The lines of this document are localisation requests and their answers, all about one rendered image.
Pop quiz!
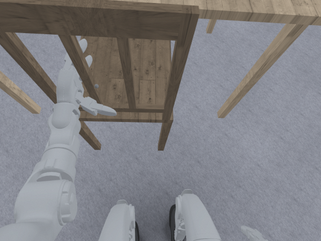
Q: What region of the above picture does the left robot hand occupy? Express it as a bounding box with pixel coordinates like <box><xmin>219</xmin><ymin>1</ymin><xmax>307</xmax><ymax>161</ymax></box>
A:
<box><xmin>56</xmin><ymin>39</ymin><xmax>117</xmax><ymax>116</ymax></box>

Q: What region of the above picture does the right robot foot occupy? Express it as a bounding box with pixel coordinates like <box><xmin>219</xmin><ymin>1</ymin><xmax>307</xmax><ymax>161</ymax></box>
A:
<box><xmin>169</xmin><ymin>204</ymin><xmax>184</xmax><ymax>241</ymax></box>

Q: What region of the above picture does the robot left forearm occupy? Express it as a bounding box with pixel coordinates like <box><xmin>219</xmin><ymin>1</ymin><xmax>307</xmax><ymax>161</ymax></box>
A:
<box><xmin>14</xmin><ymin>102</ymin><xmax>81</xmax><ymax>223</ymax></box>

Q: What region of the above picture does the table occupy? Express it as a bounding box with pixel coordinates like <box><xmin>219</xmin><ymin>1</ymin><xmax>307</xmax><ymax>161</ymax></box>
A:
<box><xmin>0</xmin><ymin>0</ymin><xmax>321</xmax><ymax>118</ymax></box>

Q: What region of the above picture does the robot left upper arm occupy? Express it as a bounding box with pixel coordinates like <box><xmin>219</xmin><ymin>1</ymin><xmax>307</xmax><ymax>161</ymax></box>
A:
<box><xmin>0</xmin><ymin>179</ymin><xmax>77</xmax><ymax>241</ymax></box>

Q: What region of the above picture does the chair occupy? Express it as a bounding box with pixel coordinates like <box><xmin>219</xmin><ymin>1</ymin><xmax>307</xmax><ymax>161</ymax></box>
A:
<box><xmin>0</xmin><ymin>0</ymin><xmax>200</xmax><ymax>151</ymax></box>

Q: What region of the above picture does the robot right thigh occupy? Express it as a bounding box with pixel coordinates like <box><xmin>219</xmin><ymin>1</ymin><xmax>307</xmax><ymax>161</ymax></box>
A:
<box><xmin>176</xmin><ymin>194</ymin><xmax>222</xmax><ymax>241</ymax></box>

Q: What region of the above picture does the right robot hand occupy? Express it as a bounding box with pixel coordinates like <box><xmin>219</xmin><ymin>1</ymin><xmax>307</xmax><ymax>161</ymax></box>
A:
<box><xmin>241</xmin><ymin>226</ymin><xmax>268</xmax><ymax>241</ymax></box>

